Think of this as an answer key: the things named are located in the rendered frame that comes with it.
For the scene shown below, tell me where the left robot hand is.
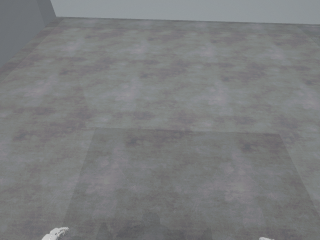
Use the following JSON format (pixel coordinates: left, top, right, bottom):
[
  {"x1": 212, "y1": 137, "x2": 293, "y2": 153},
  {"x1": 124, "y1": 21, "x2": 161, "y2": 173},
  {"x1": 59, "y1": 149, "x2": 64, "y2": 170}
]
[{"x1": 42, "y1": 227, "x2": 69, "y2": 240}]

